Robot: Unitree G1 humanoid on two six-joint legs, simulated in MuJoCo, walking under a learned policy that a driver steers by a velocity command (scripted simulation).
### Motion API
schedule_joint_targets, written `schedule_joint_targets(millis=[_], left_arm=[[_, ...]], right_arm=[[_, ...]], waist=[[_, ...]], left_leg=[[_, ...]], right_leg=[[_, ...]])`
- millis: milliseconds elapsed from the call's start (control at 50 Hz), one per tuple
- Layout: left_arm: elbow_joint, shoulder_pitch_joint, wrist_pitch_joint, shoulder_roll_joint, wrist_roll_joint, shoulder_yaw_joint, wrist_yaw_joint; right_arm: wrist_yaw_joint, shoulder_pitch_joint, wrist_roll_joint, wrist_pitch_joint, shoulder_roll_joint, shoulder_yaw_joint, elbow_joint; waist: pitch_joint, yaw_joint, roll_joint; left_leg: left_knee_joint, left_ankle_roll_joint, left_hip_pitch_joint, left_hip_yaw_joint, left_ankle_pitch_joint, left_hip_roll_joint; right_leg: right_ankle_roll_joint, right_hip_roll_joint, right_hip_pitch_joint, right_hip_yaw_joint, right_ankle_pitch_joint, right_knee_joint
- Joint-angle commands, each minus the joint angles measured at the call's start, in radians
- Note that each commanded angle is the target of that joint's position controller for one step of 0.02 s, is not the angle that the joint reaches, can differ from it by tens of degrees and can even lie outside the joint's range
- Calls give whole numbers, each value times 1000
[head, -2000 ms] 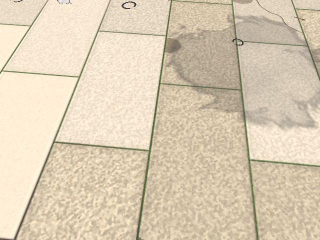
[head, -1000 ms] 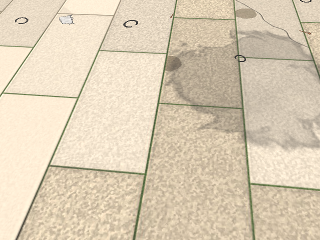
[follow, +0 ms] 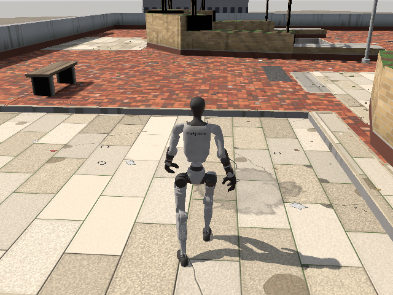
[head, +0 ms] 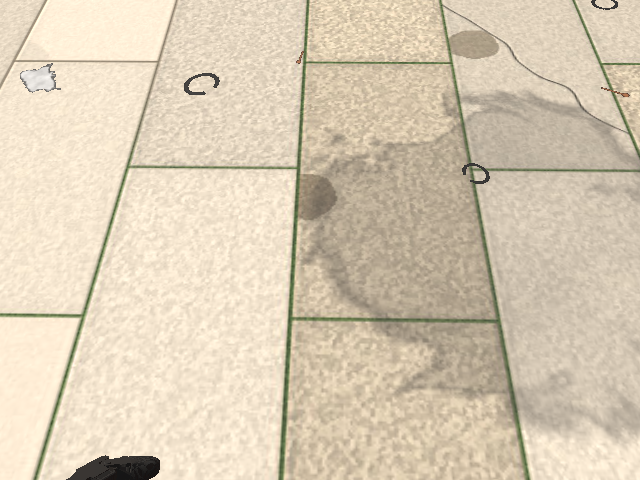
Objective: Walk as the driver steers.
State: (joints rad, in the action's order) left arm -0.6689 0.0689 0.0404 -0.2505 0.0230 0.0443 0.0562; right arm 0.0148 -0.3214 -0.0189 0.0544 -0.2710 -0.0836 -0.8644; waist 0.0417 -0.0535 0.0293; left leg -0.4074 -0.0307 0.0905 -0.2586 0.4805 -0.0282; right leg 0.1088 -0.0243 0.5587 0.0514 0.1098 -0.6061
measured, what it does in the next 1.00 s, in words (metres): walks ahead: left foot, then right foot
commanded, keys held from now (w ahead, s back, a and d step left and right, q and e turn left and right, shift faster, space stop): w+e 0.24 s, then w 0.26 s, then w+q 0.50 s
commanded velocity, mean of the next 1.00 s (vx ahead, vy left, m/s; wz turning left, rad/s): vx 0.50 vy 0.00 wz -0.09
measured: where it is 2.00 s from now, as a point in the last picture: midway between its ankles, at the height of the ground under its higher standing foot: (328, 309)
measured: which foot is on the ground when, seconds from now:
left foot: down 0.00-0.02, up 0.04-0.48, down 0.50-0.96, up 0.98-1.00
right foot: down 0.00-0.52, up 0.54-0.94, down 0.96-1.00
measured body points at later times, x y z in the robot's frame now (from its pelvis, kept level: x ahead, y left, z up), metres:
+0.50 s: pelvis +0.30 +0.00 +0.01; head +0.32 -0.01 +0.46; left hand +0.41 +0.28 -0.10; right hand +0.47 -0.28 -0.06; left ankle +0.44 +0.08 -0.72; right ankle +0.14 -0.09 -0.71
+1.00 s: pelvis +0.56 -0.06 +0.01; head +0.59 -0.06 +0.46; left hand +0.83 +0.15 -0.04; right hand +0.54 -0.35 -0.11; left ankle +0.44 +0.08 -0.70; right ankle +0.64 -0.18 -0.72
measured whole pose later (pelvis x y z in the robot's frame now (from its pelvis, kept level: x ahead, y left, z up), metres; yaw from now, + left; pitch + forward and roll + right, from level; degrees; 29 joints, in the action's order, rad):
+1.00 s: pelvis +0.56 -0.06 +0.01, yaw -2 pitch +3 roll -1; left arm -0.62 0.03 0.12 -0.25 0.00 0.03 0.01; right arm 0.01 -0.43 -0.02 0.03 -0.30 -0.06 -0.79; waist 0.00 -0.09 -0.02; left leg -0.67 0.04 -0.16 0.20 0.48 0.07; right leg 0.01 0.03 0.43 -0.04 0.11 -0.49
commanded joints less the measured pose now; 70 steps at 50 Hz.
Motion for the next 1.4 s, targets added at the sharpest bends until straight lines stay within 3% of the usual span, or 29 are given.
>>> schedule_joint_targets(millis=[20,40,60,80,120,200,320,420,480,500,520,540,560,580,620,680,760,860,920,960,980,1000,1020,1040,1060,1100,1280,1360,1400], left_arm=[[-19,384,-5,-330,0,123,-29],[11,357,10,-336,4,110,-24],[15,355,17,-255,-9,86,-20],[13,306,25,-215,-8,75,-22],[40,180,29,-152,-9,54,-28],[52,162,35,-169,-13,56,-46],[9,249,26,-181,-5,56,-67],[-29,304,20,-187,-5,56,-65],[-25,270,10,-170,-10,50,-65],[-6,262,11,-134,-20,33,-64],[-1,395,24,-79,-6,16,-67],[-1,395,35,-115,-3,15,-65],[14,290,40,-181,7,32,-60],[35,199,46,-177,-1,28,-59],[57,148,57,-152,-32,31,-59],[57,170,55,-110,-39,21,-59],[85,31,60,-67,-36,-1,-57],[112,-101,77,-93,-16,6,-39],[108,-67,88,-127,-11,25,-37],[73,106,93,-177,-25,52,-49],[55,280,88,-245,-34,70,-60],[23,315,71,-286,-35,81,-51],[37,281,67,-188,-22,62,-49],[39,246,64,-140,-20,49,-52],[39,199,63,-123,-27,40,-50],[24,150,63,-100,-37,33,-50],[-47,122,51,-192,-23,62,-73],[-65,135,33,-236,10,76,-81],[-78,146,26,-236,26,74,-80]], right_arm=[[11,-10,24,10,-101,-7,121],[-6,-20,26,50,-50,23,150],[-23,98,-13,80,-136,0,173],[-26,149,-27,93,-133,6,194],[-10,146,16,87,-137,-2,185],[-7,129,35,44,-104,3,195],[-23,330,24,49,-57,32,238],[-46,375,14,69,-110,17,266],[-42,200,20,79,-151,-10,224],[-36,43,33,83,-197,-24,205],[-37,-83,41,73,-285,-48,173],[-50,-112,9,67,-220,-33,151],[-48,-48,-5,60,-162,-14,161],[-45,10,6,49,-141,-5,178],[-44,62,20,43,-112,10,188],[-33,54,9,42,-117,9,179],[-11,8,-4,28,-167,-9,153],[-1,-81,-13,3,-175,-11,127],[4,-69,-13,-9,-178,-16,132],[1,-40,-4,-8,-126,0,152],[0,-40,19,-2,-61,22,182],[-1,-167,-15,9,-39,31,211],[3,-138,-28,4,-137,9,182],[1,-46,-21,-2,-169,-2,194],[0,-12,-12,-7,-152,-2,199],[-11,16,-8,-16,-122,-4,218],[-48,178,10,-20,-54,21,286],[-73,207,10,-31,-103,-2,322],[-68,92,20,-29,-138,-26,301]], waist=[[-293,185,123],[-452,136,199],[-400,190,98],[-265,167,51],[-133,74,-33],[-92,31,0],[-56,122,59],[-26,135,78],[-92,37,87],[-231,-32,25],[-373,-9,-241],[-367,-18,-315],[-212,-27,-201],[-128,-20,-112],[-44,27,-81],[-67,56,-126],[-49,18,-108],[-41,-26,-118],[-50,16,-145],[-152,110,-123],[-299,172,24],[-371,103,341],[-257,122,190],[-148,136,105],[-98,114,43],[-36,74,75],[-16,82,43],[-56,69,66],[-122,-5,34]], left_leg=[[-769,31,-513,35,-571,-82],[-1014,6,-781,264,105,99],[-1048,33,-895,378,48,39],[-986,53,-922,363,-33,-2],[-810,42,-802,352,-139,-76],[-657,-17,-712,321,-225,-78],[-222,-42,-609,285,-593,-9],[-107,24,-627,307,-496,-2],[-45,93,-398,264,-437,28],[-82,159,-148,384,-472,-93],[-35,328,212,798,-312,-293],[111,363,257,1062,-78,-343],[129,322,147,966,16,-319],[139,294,15,845,-46,-273],[178,279,-169,713,-254,-195],[202,291,-229,612,-446,-142],[203,268,-301,520,-510,-100],[137,240,-276,582,-431,-112],[60,210,-248,653,-399,-123],[-146,156,-335,605,-429,-45],[-448,112,-484,498,-209,32],[-705,73,-791,406,132,103],[-826,57,-891,430,76,30],[-854,51,-909,412,-19,3],[-844,41,-874,394,-89,-26],[-790,32,-824,384,-158,-71],[-356,8,-684,265,-482,-51],[-230,60,-591,233,-426,-11],[-111,113,-384,219,-452,51]], right_leg=[[198,-141,-792,-361,27,51],[354,-314,-984,-894,186,252],[291,-297,-966,-822,211,309],[249,-263,-831,-678,150,308],[197,-183,-546,-479,-70,323],[197,-123,-354,-364,-238,373],[115,-60,-298,-269,-84,358],[101,-154,-458,-380,-63,268],[55,-107,-479,-356,-325,90],[18,-50,-376,-299,-263,-151],[-72,106,-30,-181,88,-528],[-87,113,155,-217,455,-658],[-84,45,239,-214,386,-716],[-80,5,231,-172,308,-694],[-84,-49,167,-156,210,-558],[-120,-52,95,-122,186,-412],[-161,-17,15,-100,-9,-121],[-162,35,-83,-119,-123,78],[-126,39,-190,-126,-56,153],[-57,-36,-480,-163,-40,184],[8,-231,-738,-349,-22,165],[149,-408,-925,-769,210,258],[132,-387,-845,-764,363,297],[97,-343,-738,-606,309,306],[82,-298,-634,-497,189,330],[71,-242,-501,-350,55,382],[46,-189,-422,31,-445,381],[6,-226,-508,62,-516,264],[-23,-200,-489,72,-593,71]])
Velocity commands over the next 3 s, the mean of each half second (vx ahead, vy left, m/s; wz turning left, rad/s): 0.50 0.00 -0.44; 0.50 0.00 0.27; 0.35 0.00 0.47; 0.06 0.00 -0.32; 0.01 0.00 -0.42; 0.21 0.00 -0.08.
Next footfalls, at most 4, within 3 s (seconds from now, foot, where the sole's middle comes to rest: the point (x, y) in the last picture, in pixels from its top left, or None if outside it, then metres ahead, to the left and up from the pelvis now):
0.50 left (290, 461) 0.48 0.07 -0.75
0.96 right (405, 361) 0.68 -0.19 -0.75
1.42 left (274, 283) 0.90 0.10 -0.75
1.90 right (377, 298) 0.85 -0.14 -0.75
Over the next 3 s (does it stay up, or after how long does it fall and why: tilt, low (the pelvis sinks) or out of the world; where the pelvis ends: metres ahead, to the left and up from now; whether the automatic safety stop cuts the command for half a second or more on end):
stays up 0.91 -0.02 0.02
